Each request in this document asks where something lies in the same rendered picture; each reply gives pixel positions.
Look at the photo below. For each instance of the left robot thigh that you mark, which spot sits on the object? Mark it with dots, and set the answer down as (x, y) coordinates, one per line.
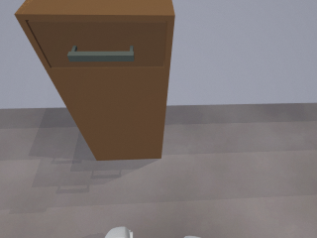
(120, 232)

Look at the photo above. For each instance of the cabinet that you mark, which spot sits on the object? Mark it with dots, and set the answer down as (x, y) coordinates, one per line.
(119, 110)

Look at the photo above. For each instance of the drawer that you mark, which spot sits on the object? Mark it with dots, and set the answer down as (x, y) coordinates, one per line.
(57, 38)

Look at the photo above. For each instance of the handle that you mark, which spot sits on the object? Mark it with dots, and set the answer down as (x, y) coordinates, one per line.
(75, 56)

